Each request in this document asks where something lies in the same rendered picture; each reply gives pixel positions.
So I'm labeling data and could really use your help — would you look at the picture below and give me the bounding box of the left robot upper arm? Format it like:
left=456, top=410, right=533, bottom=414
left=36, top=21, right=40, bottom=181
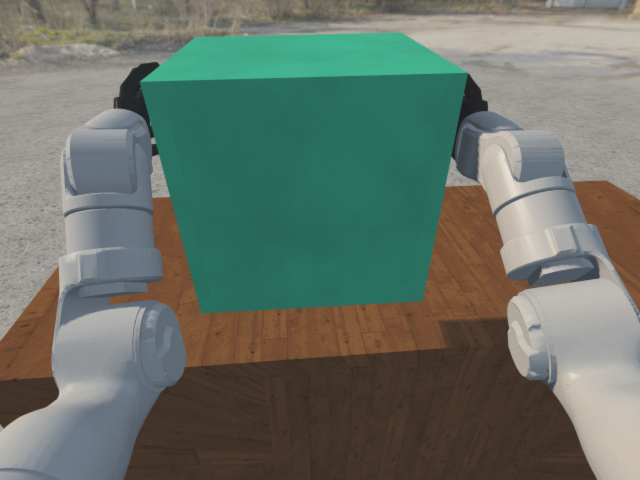
left=0, top=300, right=187, bottom=480

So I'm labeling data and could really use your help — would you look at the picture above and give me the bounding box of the pedestal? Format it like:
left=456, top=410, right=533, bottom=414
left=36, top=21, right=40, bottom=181
left=0, top=180, right=640, bottom=480

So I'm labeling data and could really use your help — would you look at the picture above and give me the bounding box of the left robot hand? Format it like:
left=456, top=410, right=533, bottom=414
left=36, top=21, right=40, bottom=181
left=114, top=62, right=160, bottom=156

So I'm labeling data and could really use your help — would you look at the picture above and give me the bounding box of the robot left forearm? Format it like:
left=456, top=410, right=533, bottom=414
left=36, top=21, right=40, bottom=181
left=51, top=109, right=163, bottom=389

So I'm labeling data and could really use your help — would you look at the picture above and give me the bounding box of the carton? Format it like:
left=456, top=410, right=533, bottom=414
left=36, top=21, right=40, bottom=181
left=140, top=33, right=468, bottom=313

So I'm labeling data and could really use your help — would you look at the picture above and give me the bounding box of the right robot hand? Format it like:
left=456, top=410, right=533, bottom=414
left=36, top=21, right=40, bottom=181
left=451, top=73, right=488, bottom=160

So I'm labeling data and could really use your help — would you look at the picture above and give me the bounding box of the right robot upper arm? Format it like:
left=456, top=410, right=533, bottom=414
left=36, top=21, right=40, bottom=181
left=507, top=278, right=640, bottom=480

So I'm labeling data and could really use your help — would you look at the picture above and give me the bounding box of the robot right forearm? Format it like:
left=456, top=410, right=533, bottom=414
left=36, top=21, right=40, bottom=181
left=455, top=111, right=640, bottom=323

